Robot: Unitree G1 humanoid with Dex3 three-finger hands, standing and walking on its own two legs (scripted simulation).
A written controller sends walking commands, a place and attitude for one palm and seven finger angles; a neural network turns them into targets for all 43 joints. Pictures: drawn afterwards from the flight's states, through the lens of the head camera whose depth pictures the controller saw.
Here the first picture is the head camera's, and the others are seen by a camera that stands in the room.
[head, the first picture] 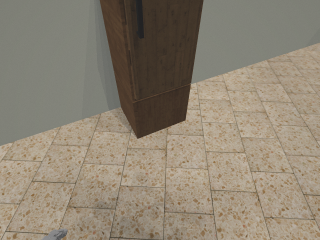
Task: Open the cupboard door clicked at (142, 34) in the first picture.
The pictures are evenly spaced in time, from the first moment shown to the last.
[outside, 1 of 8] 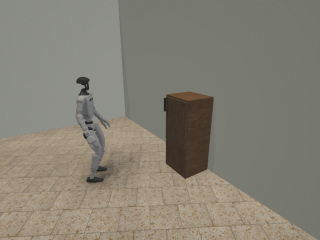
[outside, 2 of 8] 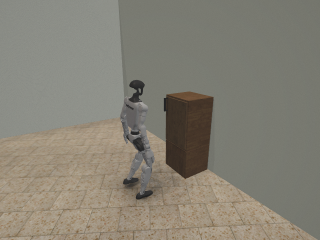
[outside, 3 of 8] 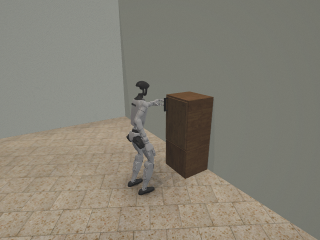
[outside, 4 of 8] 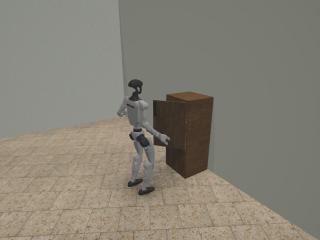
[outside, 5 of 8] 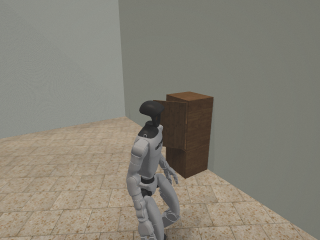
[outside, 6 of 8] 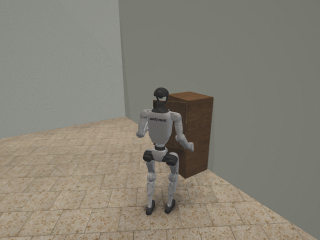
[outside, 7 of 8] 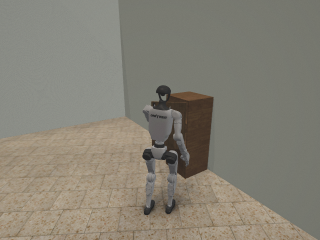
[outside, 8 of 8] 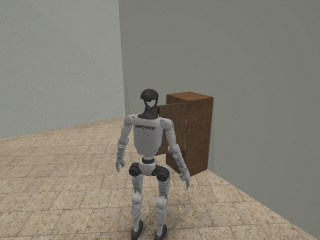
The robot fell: no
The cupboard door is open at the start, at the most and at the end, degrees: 0 82 80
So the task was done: yes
